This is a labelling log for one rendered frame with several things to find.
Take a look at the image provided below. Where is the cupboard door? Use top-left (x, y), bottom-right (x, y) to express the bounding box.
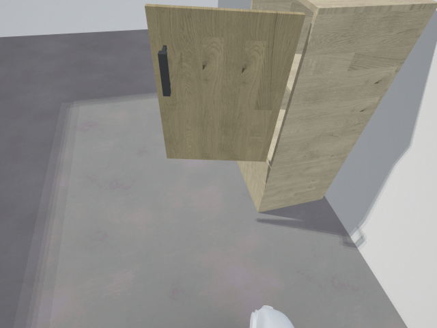
top-left (145, 4), bottom-right (305, 162)

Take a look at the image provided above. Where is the handle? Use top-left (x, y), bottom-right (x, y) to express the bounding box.
top-left (158, 45), bottom-right (171, 96)

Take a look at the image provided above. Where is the robot right thigh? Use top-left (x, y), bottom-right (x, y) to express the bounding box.
top-left (250, 308), bottom-right (294, 328)

